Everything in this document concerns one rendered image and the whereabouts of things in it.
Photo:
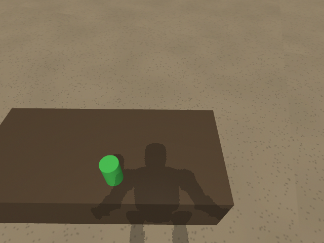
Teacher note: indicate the can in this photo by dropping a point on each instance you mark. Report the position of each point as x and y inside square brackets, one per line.
[111, 170]

